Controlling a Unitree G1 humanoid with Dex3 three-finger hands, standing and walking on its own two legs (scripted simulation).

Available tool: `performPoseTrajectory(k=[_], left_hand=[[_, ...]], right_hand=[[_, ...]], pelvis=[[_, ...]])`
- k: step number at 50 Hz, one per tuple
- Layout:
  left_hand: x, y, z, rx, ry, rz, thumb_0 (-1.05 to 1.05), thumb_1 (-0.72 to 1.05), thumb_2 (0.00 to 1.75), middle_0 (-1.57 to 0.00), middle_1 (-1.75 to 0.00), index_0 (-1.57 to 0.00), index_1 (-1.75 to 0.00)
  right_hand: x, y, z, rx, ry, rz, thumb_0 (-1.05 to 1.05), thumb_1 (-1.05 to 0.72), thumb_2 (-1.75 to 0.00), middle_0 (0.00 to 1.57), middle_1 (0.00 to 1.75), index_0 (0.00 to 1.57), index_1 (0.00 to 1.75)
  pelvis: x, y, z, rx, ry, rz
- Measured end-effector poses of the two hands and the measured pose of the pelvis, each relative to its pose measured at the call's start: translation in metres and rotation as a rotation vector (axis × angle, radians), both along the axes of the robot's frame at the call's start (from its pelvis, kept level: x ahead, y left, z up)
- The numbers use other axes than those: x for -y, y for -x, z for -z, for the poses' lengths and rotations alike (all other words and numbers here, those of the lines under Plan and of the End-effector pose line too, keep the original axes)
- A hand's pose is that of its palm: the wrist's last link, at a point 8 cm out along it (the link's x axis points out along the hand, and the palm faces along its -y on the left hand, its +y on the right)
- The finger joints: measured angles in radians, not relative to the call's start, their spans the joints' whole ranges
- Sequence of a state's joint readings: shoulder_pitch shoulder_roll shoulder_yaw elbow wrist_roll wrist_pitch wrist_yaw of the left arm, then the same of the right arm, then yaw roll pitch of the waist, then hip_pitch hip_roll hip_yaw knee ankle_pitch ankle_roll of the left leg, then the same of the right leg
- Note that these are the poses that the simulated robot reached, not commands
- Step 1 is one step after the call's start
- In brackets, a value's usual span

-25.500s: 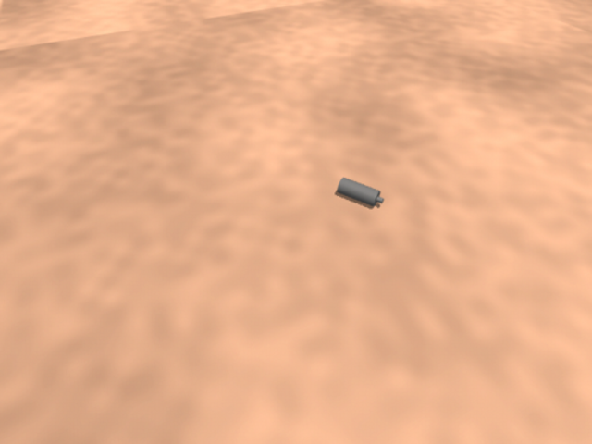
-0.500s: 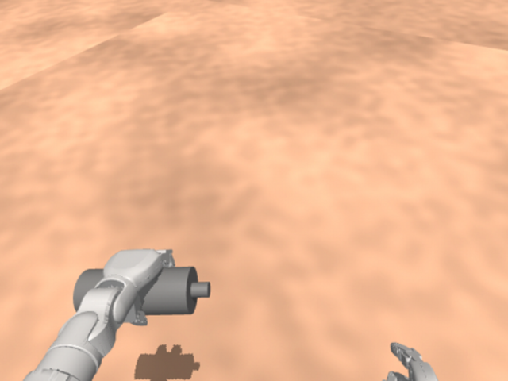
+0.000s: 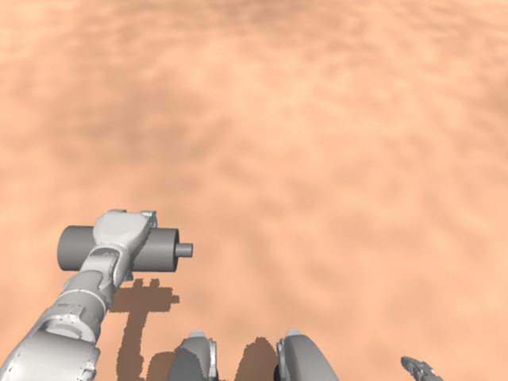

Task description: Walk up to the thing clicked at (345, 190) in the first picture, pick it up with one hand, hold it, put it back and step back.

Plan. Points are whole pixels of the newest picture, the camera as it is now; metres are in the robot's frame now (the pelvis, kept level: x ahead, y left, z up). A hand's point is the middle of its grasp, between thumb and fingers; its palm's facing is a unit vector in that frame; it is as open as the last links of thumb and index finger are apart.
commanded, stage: crouch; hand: left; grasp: from above
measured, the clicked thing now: (131, 249) +0.38 +0.22 -0.11
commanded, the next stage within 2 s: lower in 1.52 s
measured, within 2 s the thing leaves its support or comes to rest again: neither
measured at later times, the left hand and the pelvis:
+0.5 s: hand (153, 265) +0.41 +0.23 -0.33, palm faces -0.45 +0.04 -0.89, open 11.1 cm; pelvis -0.03 +0.01 -0.19, yaw -3 degrees
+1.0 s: hand (164, 265) +0.45 +0.23 -0.44, palm faces -0.46 +0.01 -0.89, open 11.1 cm; pelvis -0.04 +0.00 -0.28, yaw -6 degrees
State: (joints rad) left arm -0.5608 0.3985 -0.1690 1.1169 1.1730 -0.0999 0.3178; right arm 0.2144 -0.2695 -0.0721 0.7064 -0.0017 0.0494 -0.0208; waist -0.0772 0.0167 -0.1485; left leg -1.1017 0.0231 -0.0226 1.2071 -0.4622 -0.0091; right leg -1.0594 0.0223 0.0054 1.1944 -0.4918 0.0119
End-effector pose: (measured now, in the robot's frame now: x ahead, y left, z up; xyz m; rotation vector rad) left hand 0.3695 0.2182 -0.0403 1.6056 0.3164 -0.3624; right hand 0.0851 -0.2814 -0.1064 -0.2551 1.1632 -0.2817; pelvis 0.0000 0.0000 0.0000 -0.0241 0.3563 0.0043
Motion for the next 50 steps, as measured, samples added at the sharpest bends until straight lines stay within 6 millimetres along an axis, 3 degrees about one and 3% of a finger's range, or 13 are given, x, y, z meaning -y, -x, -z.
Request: performPoseTrajectory(k=[7,13,19,28,39,50], left_hand=[[0.001,-0.024,0.070,0.017,-0.002,-0.009,0.00,-0.20,0.74,-0.52,-0.86,-0.53,-0.82],[-0.004,-0.036,0.126,-0.011,-0.001,-0.025,0.00,-0.21,0.75,-0.52,-0.85,-0.53,-0.82],[-0.011,-0.043,0.183,-0.053,0.009,-0.023,0.00,-0.19,0.72,-0.53,-0.83,-0.54,-0.79],[-0.016,-0.055,0.256,-0.035,0.034,0.001,0.00,-0.19,0.72,-0.54,-0.82,-0.55,-0.78],[-0.016,-0.070,0.307,-0.035,0.033,-0.032,0.00,-0.20,0.72,-0.55,-0.80,-0.56,-0.76],[-0.014,-0.085,0.340,-0.049,0.040,-0.035,0.00,-0.19,0.70,-0.55,-0.79,-0.56,-0.76]], right_hand=[[-0.005,0.053,0.065,-0.112,0.020,0.056,0.01,-0.90,-0.89,0.20,0.30,0.20,0.30],[-0.020,0.081,0.113,-0.174,0.001,0.077,0.01,-0.90,-0.89,0.20,0.30,0.20,0.30],[-0.030,0.087,0.157,-0.199,-0.017,0.054,0.01,-0.90,-0.89,0.20,0.30,0.20,0.30],[-0.027,0.073,0.209,-0.208,-0.011,-0.025,0.01,-0.90,-0.89,0.20,0.30,0.20,0.30],[-0.017,0.064,0.245,-0.221,-0.006,-0.074,0.00,-0.91,-0.90,0.20,0.30,0.20,0.30],[-0.014,0.090,0.272,-0.284,-0.017,-0.048,0.00,-0.91,-0.90,0.20,0.30,0.20,0.30]], pelvis=[[-0.007,0.014,0.062,-0.120,0.015,0.007],[-0.012,0.024,0.107,-0.190,0.025,0.013],[-0.014,0.029,0.150,-0.245,0.039,0.015],[-0.013,0.033,0.207,-0.299,0.061,0.017],[-0.007,0.034,0.246,-0.311,0.064,0.030],[-0.004,0.036,0.278,-0.296,0.065,0.052]])
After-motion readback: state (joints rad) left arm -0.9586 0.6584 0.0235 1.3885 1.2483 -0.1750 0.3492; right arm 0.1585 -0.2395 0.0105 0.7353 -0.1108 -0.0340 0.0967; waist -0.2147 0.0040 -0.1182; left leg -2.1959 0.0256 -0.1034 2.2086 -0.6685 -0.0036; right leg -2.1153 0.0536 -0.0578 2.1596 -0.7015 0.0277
